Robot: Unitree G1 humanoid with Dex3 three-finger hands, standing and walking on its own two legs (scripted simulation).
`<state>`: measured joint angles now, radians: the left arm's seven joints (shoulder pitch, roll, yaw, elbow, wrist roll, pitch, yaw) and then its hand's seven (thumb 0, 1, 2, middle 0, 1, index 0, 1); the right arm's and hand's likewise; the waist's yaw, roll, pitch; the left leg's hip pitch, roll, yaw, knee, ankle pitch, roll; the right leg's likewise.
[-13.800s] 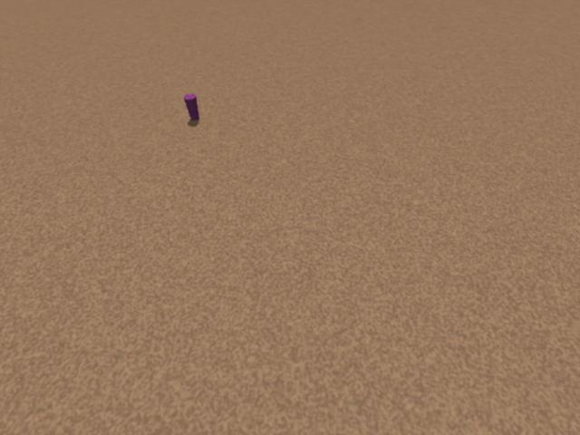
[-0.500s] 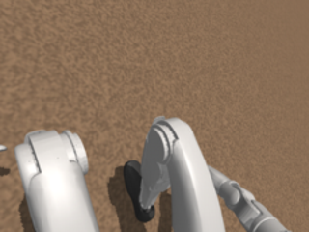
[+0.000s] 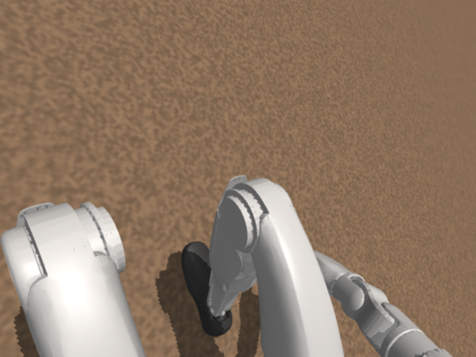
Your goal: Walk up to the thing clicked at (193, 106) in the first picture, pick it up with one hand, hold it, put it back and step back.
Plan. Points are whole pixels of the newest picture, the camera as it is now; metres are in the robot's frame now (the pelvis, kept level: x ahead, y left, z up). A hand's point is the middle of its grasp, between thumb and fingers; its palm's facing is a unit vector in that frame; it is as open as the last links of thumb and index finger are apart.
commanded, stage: close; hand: left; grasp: from the side
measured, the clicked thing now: out of the picture +0.40 +0.34 -0.20
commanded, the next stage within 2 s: settle in 0.22 s
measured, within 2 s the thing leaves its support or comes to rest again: leaves its support in 0.38 s
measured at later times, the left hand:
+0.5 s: hand out of the picture +0.39 +0.33 -0.16, palm faces +0.50 -0.87 +0.01, open 9.6 cm
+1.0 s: hand out of the picture +0.37 +0.35 -0.06, palm faces +0.49 -0.87 -0.01, open 9.7 cm
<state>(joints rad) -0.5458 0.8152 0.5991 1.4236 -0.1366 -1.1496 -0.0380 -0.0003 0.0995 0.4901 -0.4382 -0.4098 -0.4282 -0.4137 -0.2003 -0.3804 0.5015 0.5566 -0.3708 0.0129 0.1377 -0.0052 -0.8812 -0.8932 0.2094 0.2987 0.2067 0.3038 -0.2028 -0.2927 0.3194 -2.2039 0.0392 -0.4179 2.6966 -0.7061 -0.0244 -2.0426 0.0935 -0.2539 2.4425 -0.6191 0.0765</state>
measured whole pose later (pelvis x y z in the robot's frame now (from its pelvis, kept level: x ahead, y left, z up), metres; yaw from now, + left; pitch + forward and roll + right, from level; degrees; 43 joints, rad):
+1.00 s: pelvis +0.01 -0.01 +0.03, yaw +3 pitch +19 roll -14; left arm -0.46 0.60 0.49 0.91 -0.17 -0.83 -0.08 0.02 -0.31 1.06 -0.77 -1.04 -0.71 -1.05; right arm -0.06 -0.33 0.27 0.61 -0.22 0.05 0.14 0.00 -0.89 -0.89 0.21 0.30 0.21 0.30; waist -0.12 -0.15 0.10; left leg -2.26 0.04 -0.30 2.57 -0.69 -0.02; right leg -2.11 0.04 -0.19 2.40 -0.66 0.05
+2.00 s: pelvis +0.03 -0.02 +0.09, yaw +11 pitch +31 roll -6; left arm -0.52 0.42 0.51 0.82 -0.16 -0.61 -0.17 0.01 -0.33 1.09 -0.77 -1.04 -0.72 -1.04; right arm 0.04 -0.28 0.04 0.66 -0.08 0.05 0.05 0.00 -0.90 -0.90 0.21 0.30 0.20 0.30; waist -0.07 -0.02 -0.10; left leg -2.18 0.05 -0.14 2.31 -0.69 -0.03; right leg -2.10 0.00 -0.08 2.26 -0.71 0.01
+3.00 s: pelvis +0.03 -0.02 +0.17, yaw +13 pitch +33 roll -5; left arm -0.39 0.33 0.42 0.56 -0.19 -0.47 -0.14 0.00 -0.34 1.11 -0.77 -1.05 -0.73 -1.05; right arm 0.10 -0.26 -0.01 0.62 -0.01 0.03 0.01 0.00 -0.92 -0.89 0.21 0.30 0.20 0.30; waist -0.04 0.01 -0.18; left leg -1.95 0.05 -0.09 2.03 -0.67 -0.02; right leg -1.88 -0.01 -0.06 2.00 -0.69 0.01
